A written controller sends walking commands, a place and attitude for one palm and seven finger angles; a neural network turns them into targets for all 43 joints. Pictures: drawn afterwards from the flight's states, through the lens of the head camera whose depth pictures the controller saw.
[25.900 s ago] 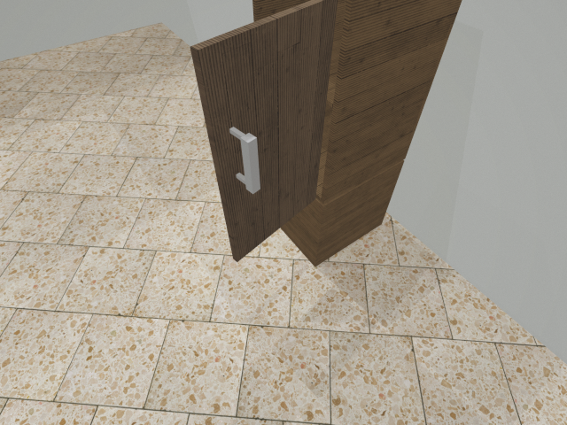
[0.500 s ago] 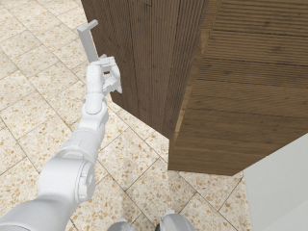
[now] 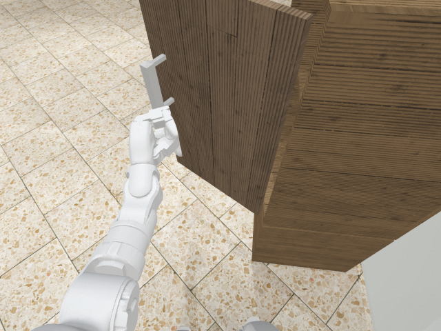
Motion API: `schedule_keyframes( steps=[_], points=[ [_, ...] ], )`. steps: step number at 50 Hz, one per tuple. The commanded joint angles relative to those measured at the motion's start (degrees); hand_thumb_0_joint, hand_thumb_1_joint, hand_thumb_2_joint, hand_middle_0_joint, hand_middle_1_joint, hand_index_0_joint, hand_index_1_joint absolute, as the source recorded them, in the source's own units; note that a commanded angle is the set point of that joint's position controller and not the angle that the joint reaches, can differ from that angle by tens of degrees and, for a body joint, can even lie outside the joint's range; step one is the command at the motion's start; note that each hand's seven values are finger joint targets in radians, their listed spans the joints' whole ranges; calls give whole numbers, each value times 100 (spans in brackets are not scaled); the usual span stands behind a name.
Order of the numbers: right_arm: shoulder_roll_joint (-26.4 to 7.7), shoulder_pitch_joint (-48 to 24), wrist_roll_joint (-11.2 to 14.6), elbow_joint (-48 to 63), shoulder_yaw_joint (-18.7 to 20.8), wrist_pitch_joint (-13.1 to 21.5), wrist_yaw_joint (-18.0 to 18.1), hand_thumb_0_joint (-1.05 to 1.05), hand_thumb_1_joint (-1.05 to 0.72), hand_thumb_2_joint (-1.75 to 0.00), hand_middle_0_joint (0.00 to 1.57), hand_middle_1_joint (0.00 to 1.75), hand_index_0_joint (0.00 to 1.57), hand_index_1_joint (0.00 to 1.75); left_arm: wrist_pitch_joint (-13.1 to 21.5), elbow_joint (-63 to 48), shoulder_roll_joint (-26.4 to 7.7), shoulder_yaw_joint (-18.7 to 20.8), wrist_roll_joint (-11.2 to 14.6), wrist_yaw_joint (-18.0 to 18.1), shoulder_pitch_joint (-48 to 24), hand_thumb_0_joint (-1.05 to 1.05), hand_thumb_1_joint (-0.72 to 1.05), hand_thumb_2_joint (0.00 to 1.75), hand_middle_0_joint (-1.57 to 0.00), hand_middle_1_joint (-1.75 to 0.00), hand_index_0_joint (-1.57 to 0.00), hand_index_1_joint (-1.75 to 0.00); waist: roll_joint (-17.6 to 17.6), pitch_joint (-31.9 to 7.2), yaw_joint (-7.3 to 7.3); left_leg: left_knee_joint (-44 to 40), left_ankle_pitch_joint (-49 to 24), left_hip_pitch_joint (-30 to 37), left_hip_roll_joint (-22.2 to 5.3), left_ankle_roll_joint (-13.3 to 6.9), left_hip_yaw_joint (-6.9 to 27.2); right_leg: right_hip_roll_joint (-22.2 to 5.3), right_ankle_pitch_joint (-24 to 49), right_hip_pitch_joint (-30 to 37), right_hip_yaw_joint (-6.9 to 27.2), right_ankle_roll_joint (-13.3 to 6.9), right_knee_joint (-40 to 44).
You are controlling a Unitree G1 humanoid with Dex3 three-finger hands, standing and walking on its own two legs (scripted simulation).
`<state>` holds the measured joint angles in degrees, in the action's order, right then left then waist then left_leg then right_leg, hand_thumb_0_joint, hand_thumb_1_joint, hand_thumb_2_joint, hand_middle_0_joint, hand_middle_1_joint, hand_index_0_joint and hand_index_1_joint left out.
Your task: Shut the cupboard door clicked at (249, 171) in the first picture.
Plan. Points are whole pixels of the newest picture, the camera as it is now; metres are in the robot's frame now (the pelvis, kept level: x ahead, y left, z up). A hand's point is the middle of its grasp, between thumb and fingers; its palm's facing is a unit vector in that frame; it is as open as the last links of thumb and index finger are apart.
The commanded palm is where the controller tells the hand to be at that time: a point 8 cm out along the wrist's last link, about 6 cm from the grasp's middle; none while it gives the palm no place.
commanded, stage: draw the hand back to the body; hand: left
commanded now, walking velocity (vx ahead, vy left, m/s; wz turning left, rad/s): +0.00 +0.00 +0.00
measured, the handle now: (160, 85) +0.63 +0.11 +0.07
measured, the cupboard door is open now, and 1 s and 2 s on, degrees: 59 59 59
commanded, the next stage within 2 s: step back with the hand held close in 1.42 s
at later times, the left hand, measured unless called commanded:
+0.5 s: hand (101, 199) +0.30 +0.15 +0.14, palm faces +0.05 -0.98 -0.17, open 3.1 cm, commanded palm +0.26 +0.21 +0.16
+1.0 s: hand out of the picture +0.21 +0.28 +0.20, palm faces +0.42 -0.81 -0.41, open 5.8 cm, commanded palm +0.15 +0.32 +0.22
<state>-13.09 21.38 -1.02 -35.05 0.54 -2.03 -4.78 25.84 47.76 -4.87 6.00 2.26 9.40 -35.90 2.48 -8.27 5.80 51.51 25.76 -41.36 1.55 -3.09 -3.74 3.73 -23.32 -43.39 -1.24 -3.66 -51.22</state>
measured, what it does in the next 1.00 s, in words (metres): rises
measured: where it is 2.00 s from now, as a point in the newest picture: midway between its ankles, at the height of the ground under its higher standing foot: outside the picture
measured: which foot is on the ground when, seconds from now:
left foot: down 0.00-1.00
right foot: down 0.00-1.00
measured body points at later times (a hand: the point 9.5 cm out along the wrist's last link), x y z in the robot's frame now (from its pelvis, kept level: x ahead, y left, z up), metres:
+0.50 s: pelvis +0.00 +0.00 +0.04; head +0.00 -0.01 +0.49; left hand +0.29 +0.20 +0.15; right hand +0.20 -0.22 -0.03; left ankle -0.01 +0.08 -0.69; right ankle +0.01 -0.08 -0.69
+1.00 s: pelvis +0.02 +0.02 +0.05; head +0.01 -0.01 +0.50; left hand +0.18 +0.32 +0.22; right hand +0.22 -0.19 -0.04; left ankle -0.01 +0.09 -0.69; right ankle +0.01 -0.08 -0.69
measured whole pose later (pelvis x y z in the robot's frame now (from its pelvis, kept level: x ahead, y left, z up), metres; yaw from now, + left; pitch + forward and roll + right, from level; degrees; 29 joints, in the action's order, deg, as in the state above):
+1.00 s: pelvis +0.02 +0.02 +0.05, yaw +3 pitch -3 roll -1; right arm -13.1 11.6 1.4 -34.3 -2.0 -0.6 3.2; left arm 2.1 -20.5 -20.6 16.5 4.7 4.7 25.1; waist 5.0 -0.7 -3.2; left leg 23.4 15.7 -5.0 3.5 -4.0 -0.3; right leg 2.5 -13.7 -5.3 -2.5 -2.1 -21.6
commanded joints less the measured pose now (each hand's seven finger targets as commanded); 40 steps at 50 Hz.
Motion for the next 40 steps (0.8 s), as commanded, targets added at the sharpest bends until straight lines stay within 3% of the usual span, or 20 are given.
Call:
schedule_keyframes(
  steps=[1, 3, 4, 6, 8, 12, 14, 17, 18, 20, 24, 25, 29, 33, 37, 40],
  points=[
    [-839, 153, 147, 832, 292, 84, 81, 0, -90, -90, 20, 30, 20, 30, -83, -1991, -622, -203, 66, -287, -820, 0, 90, 90, -130, -150, -130, -150, -615, -2035, -233, -796, -2392, 1359, -104, 103, 324, -163, 2896, 2071, 161, 274, 815],
    [-832, -20, 242, 929, 274, 60, 164, 0, -90, -90, 20, 30, 20, 30, -435, -2486, -538, -288, 307, -409, -720, 0, 90, 90, -130, -150, -130, -150, -737, -1635, -207, -1014, -1978, 1425, -96, 71, 309, -161, 2556, 2163, 178, 311, 1124],
    [-837, -104, 276, 962, 271, 72, 225, 0, -90, -90, 20, 30, 20, 30, -543, -2824, -651, -201, 422, -447, -703, 0, 90, 90, -130, -150, -130, -150, -816, -1599, -250, -1107, -1912, 1495, -100, 66, 320, -169, 2473, 2320, 185, 302, 1226],
    [-776, -354, 332, 1037, 224, 158, 327, 0, -90, -90, 20, 30, 20, 30, -630, -3649, -643, -258, 595, -533, -641, 0, 90, 90, -130, -150, -130, -150, -483, -1618, -313, -1240, -1995, 1881, -105, 62, 334, -182, 2458, 2434, 166, 270, 1330],
    [-740, -518, 351, 1037, 168, 263, 404, 0, -90, -90, 20, 30, 20, 30, -617, -4138, -703, -329, 636, -607, -477, 0, 90, 90, -130, -150, -130, -150, -456, -1468, -314, -1343, -1876, 2053, -126, 53, 385, -180, 2236, 2416, 149, 257, 1429],
    [-710, -790, 390, 1013, 91, 415, 470, 0, -90, -90, 20, 30, 20, 30, -753, -4359, -705, -585, 515, -809, 248, 0, 90, 90, -130, -150, -130, -150, -7, -847, -328, -1582, -1537, 2215, -154, 79, 487, -219, 1704, 2177, 104, 205, 1582],
    [-725, -939, 429, 1069, 66, 424, 479, 0, -90, -90, 20, 30, 20, 30, -1053, -4352, -784, -525, 549, -944, 715, 0, 90, 90, -124, -144, -124, -144, 9, -679, -398, -1718, -1322, 2216, -144, 95, 502, -240, 1454, 2231, 93, 190, 1704],
    [-743, -1189, 492, 1233, 8, 369, 540, 0, -90, -90, 20, 30, 20, 30, -1607, -4539, -992, -291, 742, -1144, 1253, 0, 90, 90, -116, -135, -116, -135, -347, -568, -530, -1920, -1111, 2177, -107, 78, 515, -297, 1255, 2572, 117, 201, 1920],
    [-574, -1408, 442, 1329, 14, 267, 655, 0, -90, -90, 20, 30, 20, 30, -1467, -5241, -1378, -484, 400, -960, 1224, 0, 90, 90, -113, -132, -113, -132, -627, -463, -559, -2176, -1170, 2279, -91, 71, 493, -428, 1182, 2960, 436, 232, 2284],
    [-547, -1552, 427, 1356, -31, 190, 780, 0, -90, -90, 20, 30, 20, 30, -1569, -5380, -1572, -176, 420, -821, 1897, 0, 90, 90, -108, -126, -108, -126, -784, -424, -651, -2267, -1310, 2274, -101, 37, 465, -515, 1363, 3382, 543, 299, 2487],
    [-479, -1727, 385, 1295, -136, 130, 893, 0, -90, -90, 20, 30, 20, 30, -1754, -6103, -1658, -106, 310, -681, 2153, 0, 90, 90, -97, -114, -97, -114, -194, -232, -645, -2589, -1646, 2883, -153, 49, 480, -485, 1717, 3554, 395, 229, 2671],
    [-501, -1742, 361, 1259, -144, 136, 917, 0, -90, -90, 20, 30, 20, 30, -1817, -6154, -1731, -40, 307, -661, 2312, 0, 90, 90, -94, -111, -94, -111, -222, -88, -655, -2657, -1695, 2933, -170, 41, 512, -461, 1720, 3564, 367, 212, 2764],
    [-472, -1787, 310, 1240, -195, 198, 934, 0, -90, -90, 20, 30, 20, 30, -1965, -6711, -1758, 78, 256, -566, 2864, 0, 90, 90, -83, -99, -83, -99, 250, -85, -671, -2876, -2059, 3382, -188, 91, 538, -423, 1994, 3736, 253, 172, 2918],
    [-509, -1815, 270, 1190, -204, 284, 897, 0, -90, -90, 20, 30, 20, 30, -2038, -7108, -1755, 145, 218, -514, 3471, 0, 90, 90, -72, -87, -72, -87, 209, 90, -687, -3069, -2329, 3568, -234, 146, 624, -387, 2077, 3816, 164, 153, 3042],
    [-535, -1821, 215, 1165, -164, 332, 892, 0, -90, -90, 20, 30, 20, 30, -2064, -7391, -2101, 694, 232, -454, 4220, 0, 90, 90, -61, -75, -61, -75, -178, 33, -799, -3091, -2732, 3575, -229, 142, 600, -401, 2417, 4098, 129, 171, 3053],
    [-546, -1812, 201, 1121, -125, 368, 865, 0, -90, -90, 20, 30, 20, 30, -2058, -7643, -2337, 1095, 230, -439, 4772, 0, 90, 90, -53, -66, -53, -66, -124, -30, -866, -3036, -3193, 3585, -241, 192, 606, -414, 2688, 4240, 126, 171, 3042]
  ],
)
